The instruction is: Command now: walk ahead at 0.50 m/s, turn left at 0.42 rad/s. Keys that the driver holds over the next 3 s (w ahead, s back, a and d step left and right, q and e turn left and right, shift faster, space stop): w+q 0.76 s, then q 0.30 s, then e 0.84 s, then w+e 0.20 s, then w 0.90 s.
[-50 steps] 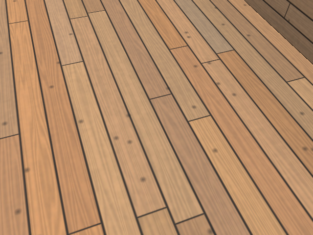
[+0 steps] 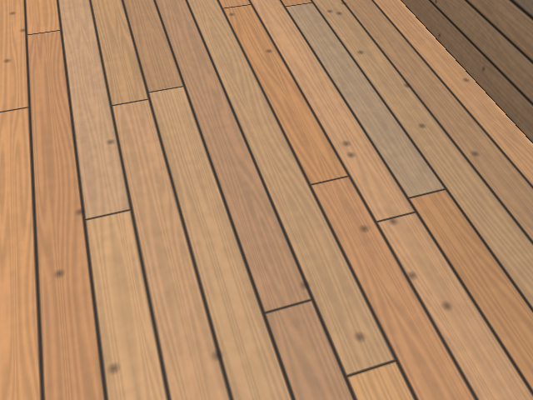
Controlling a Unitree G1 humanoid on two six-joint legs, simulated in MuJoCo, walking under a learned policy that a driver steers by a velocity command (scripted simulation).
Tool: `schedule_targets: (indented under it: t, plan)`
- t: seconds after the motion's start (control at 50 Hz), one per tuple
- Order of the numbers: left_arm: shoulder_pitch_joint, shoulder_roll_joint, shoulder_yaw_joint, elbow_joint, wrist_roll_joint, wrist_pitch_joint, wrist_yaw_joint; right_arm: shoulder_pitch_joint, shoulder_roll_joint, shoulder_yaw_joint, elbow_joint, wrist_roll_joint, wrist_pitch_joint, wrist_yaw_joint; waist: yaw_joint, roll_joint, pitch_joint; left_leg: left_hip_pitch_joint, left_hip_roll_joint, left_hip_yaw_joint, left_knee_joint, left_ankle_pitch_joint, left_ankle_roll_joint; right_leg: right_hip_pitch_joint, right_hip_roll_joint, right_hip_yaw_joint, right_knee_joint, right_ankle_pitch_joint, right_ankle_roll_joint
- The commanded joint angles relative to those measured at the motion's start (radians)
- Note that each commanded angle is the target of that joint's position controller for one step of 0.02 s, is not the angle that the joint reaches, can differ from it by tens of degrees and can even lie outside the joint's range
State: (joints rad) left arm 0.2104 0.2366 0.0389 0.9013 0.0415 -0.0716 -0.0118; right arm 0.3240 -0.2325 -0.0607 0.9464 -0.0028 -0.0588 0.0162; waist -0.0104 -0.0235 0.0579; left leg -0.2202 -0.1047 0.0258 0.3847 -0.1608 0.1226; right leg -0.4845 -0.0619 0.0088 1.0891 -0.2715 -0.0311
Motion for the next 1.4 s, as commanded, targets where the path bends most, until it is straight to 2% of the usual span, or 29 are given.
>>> schedule_targets:
  t: [0.02, 0.14, 0.24, 0.3, 0.34, 0.36, 0.38, 0.4, 0.42, 0.44, 0.48, 0.58, 0.7, 0.78, 0.82, 0.86, 0.88, 0.9, 0.92, 0.94, 0.96, 0.98, 1.0, 1.04, 1.08, 1.22, 1.28, 1.34, 1.4]
  plan:
    - [0.03, 0.057, 0.011, -0.052, 0.005, 0.021, -0.002, 0.032, -0.136, -0.028, -0.044, 0.006, -0.023, -0.008, 0.032, 0.061, -0.028, 0.035, 0.252, -0.287, -0.211, 0.192, 0.142, -0.091, -0.024, 0.0, -0.066, 0.064, 0.043]
    - [-0.214, 0.06, 0.005, -0.145, -0.005, 0.023, -0.009, 0.149, -0.133, -0.029, -0.032, 0.003, -0.012, -0.013, -0.049, 0.081, 0.001, 0.118, 0.222, -0.303, -0.196, 0.235, 0.099, -0.186, -0.005, -0.004, -0.324, 0.265, 0.079]
    - [-0.343, 0.066, -0.006, -0.211, -0.016, 0.011, -0.012, 0.203, -0.144, -0.033, -0.036, -0.013, -0.004, -0.024, -0.089, 0.098, 0.003, 0.219, 0.234, -0.35, -0.108, 0.375, 0.097, -0.178, 0.038, -0.002, -0.453, 0.245, 0.067]
    - [-0.272, 0.098, 0.0, -0.213, -0.022, -0.004, -0.008, 0.143, -0.172, -0.042, -0.061, -0.017, -0.003, -0.036, -0.034, 0.113, -0.012, 0.196, 0.243, -0.383, -0.036, 0.45, 0.059, -0.004, 0.062, 0.014, -0.558, 0.173, 0.033]
    - [-0.047, 0.147, 0.022, -0.151, -0.02, -0.023, 0.01, 0.09, -0.187, -0.047, -0.077, -0.011, -0.011, -0.025, 0.069, 0.068, -0.12, 0.119, 0.172, -0.346, 0.196, 0.556, 0.015, 0.324, 0.085, 0.006, -0.65, 0.156, -0.01]
    - [0.107, 0.213, 0.04, -0.138, 0.001, -0.034, 0.028, 0.086, -0.147, -0.037, -0.103, 0.002, -0.021, -0.015, 0.126, -0.018, -0.254, 0.0, 0.11, -0.292, 0.44, 0.364, -0.006, 0.559, -0.088, 0.172, -0.673, 0.008, -0.057]
    - [0.159, 0.302, 0.059, -0.147, 0.025, -0.024, 0.036, 0.193, -0.037, -0.015, -0.131, 0.039, -0.019, -0.017, 0.081, -0.23, -0.384, -0.305, -0.036, -0.16, 0.728, -0.306, -0.042, 0.831, -0.374, 0.583, -0.727, -0.058, -0.158]
    - [0.116, 0.258, 0.06, -0.145, 0.006, -0.007, 0.031, 0.209, -0.124, -0.025, -0.121, 0.009, -0.006, -0.026, 0.052, -0.203, -0.364, -0.42, 0.018, -0.136, 0.853, -0.378, -0.03, 0.758, -0.394, 0.767, -0.796, -0.181, -0.202]
    - [0.044, 0.159, 0.039, -0.163, -0.002, -0.003, 0.028, 0.141, -0.145, -0.031, -0.111, -0.009, 0.004, -0.023, 0.038, -0.061, -0.204, -0.436, 0.076, -0.139, 0.877, -0.273, -0.031, 0.609, -0.341, 0.609, -0.818, -0.208, -0.176]
    - [-0.001, 0.105, 0.025, -0.161, -0.006, -0.005, 0.023, 0.079, -0.129, -0.028, -0.121, -0.014, 0.007, -0.011, 0.031, -0.003, -0.116, -0.416, 0.108, -0.126, 0.838, -0.199, -0.039, 0.491, -0.283, 0.452, -0.841, -0.102, -0.152]
    - [0.01, 0.084, 0.016, -0.136, -0.009, -0.016, 0.025, 0.051, -0.108, -0.028, -0.132, -0.033, 0.027, 0.009, 0.005, -0.071, -0.059, -0.366, 0.149, -0.111, 0.781, -0.159, -0.057, 0.377, -0.207, 0.255, -0.88, 0.089, -0.11]
    - [0.08, 0.105, 0.027, -0.095, -0.027, -0.05, 0.014, -0.056, -0.082, -0.017, -0.184, -0.036, 0.058, 0.037, -0.003, -0.066, -0.048, -0.449, 0.174, -0.085, 0.746, -0.057, -0.079, 0.384, -0.205, 0.076, -0.93, 0.304, -0.129]
    - [0.135, 0.118, 0.032, -0.061, -0.022, -0.043, 0.013, -0.26, -0.057, 0.007, -0.258, -0.029, 0.051, 0.059, 0.031, -0.059, 0.003, -0.443, 0.179, -0.012, 0.45, 0.144, -0.083, 0.401, -0.173, -0.108, -0.945, 0.367, -0.108]
    - [0.187, 0.148, 0.039, -0.035, -0.022, -0.028, 0.023, -0.357, -0.061, 0.014, -0.3, -0.037, 0.048, 0.067, 0.054, -0.053, 0.039, -0.39, 0.159, 0.061, 0.29, 0.086, -0.044, 0.481, -0.201, -0.174, -0.896, 0.489, -0.09]
    - [0.199, 0.169, 0.043, -0.023, -0.023, -0.011, 0.032, -0.331, -0.065, 0.011, -0.298, -0.047, 0.043, 0.059, 0.041, -0.066, 0.014, -0.314, 0.101, 0.108, 0.238, 0.004, -0.017, 0.532, -0.2, -0.218, -0.761, 0.814, -0.069]
    - [0.195, 0.196, 0.049, -0.021, -0.032, 0.007, 0.041, -0.158, -0.094, -0.005, -0.249, -0.058, 0.027, 0.044, -0.025, -0.075, -0.094, -0.116, 0.022, 0.116, 0.159, -0.004, 0.023, 0.528, -0.183, -0.241, -0.477, 0.973, -0.047]
    - [0.189, 0.195, 0.048, -0.031, -0.039, 0.01, 0.04, -0.012, -0.132, -0.024, -0.202, -0.07, 0.015, 0.028, -0.095, -0.023, -0.188, 0.098, 0.028, 0.071, 0.071, 0.134, 0.055, 0.418, -0.151, -0.259, -0.235, 0.782, -0.01]
    - [0.231, 0.113, 0.03, -0.075, -0.026, 0.01, 0.034, 0.048, -0.235, -0.048, -0.19, -0.064, 0.009, 0.012, -0.065, 0.14, -0.301, 0.375, 0.295, -0.209, 0.155, 0.495, 0.1, 0.142, -0.083, -0.25, 0.059, 0.008, 0.026]
    - [0.271, 0.108, 0.028, -0.125, -0.045, 0.021, 0.03, 0.055, -0.336, -0.076, -0.229, -0.022, 0.023, 0.005, -0.057, 0.275, -0.469, 0.58, 0.53, -0.644, 0.109, 0.824, 0.305, -0.12, 0.084, -0.125, 0.375, -0.413, 0.069]
    - [0.172, 0.15, 0.036, -0.124, -0.026, 0.028, 0.031, 0.064, -0.291, -0.073, -0.232, 0.003, 0.04, -0.009, -0.086, 0.067, -0.421, 0.516, 0.469, -0.496, 0.09, 0.88, 0.27, -0.172, 0.015, 0.001, 0.366, -0.295, 0.065]
    - [0.112, 0.12, 0.026, -0.142, -0.04, 0.024, 0.03, -0.009, -0.24, -0.059, -0.232, 0.008, 0.044, -0.017, -0.06, 0.076, -0.284, 0.376, 0.429, -0.392, 0.062, 0.867, 0.251, -0.183, -0.007, 0.0, 0.321, -0.206, 0.064]
    - [0.104, 0.113, 0.023, -0.132, -0.03, 0.026, 0.032, -0.065, -0.183, -0.043, -0.231, 0.008, 0.047, -0.019, -0.017, 0.03, -0.182, 0.242, 0.362, -0.329, 0.021, 0.79, 0.197, -0.155, -0.036, 0.006, 0.231, -0.16, 0.066]
    - [0.106, 0.116, 0.025, -0.135, -0.011, 0.042, 0.032, -0.096, -0.156, -0.034, -0.235, 0.015, 0.049, -0.024, 0.016, 0.042, -0.136, 0.145, 0.313, -0.296, -0.006, 0.736, 0.167, -0.113, -0.048, 0.014, 0.173, -0.147, 0.072]
    - [0.147, 0.112, 0.027, -0.127, 0.001, 0.078, 0.03, -0.113, -0.148, -0.029, -0.241, 0.004, 0.045, -0.019, 0.047, 0.052, -0.148, 0.051, 0.274, -0.265, -0.03, 0.726, 0.146, -0.032, -0.033, 0.007, 0.123, -0.123, 0.083]
    - [0.165, 0.097, 0.025, -0.122, -0.008, 0.093, 0.028, -0.107, -0.171, -0.035, -0.238, -0.007, 0.036, -0.014, 0.06, 0.041, -0.175, 0.028, 0.263, -0.239, -0.042, 0.724, 0.141, -0.014, -0.02, 0.002, 0.08, -0.083, 0.084]
    - [0.066, 0.077, 0.016, -0.103, -0.022, 0.113, 0.024, -0.058, -0.092, 0.01, -0.18, -0.023, 0.027, -0.025, 0.014, 0.095, -0.124, 0.025, 0.27, -0.192, -0.152, 0.376, 0.064, 0.044, -0.024, 0.026, -0.194, 0.04, 0.053]
    - [0.032, 0.085, 0.015, -0.098, -0.028, 0.117, 0.023, -0.063, -0.112, 0.013, -0.162, -0.033, 0.029, -0.034, -0.001, 0.106, -0.085, 0.022, 0.287, -0.174, -0.153, 0.279, 0.066, 0.105, 0.01, 0.023, -0.301, -0.004, 0.038]
    - [0.017, 0.101, 0.02, -0.11, -0.027, 0.11, 0.024, -0.047, -0.148, 0.002, -0.15, -0.025, 0.044, -0.047, -0.014, 0.111, -0.063, 0.078, 0.324, -0.194, -0.094, 0.303, 0.103, 0.097, 0.042, -0.001, -0.345, -0.121, 0.023]
    - [0.034, 0.081, 0.016, -0.114, -0.035, 0.101, 0.029, -0.043, -0.163, -0.008, -0.14, -0.015, 0.057, -0.061, -0.012, 0.096, -0.071, 0.149, 0.354, -0.205, -0.017, 0.428, 0.118, 0.113, 0.061, -0.029, -0.433, -0.174, 0.008]
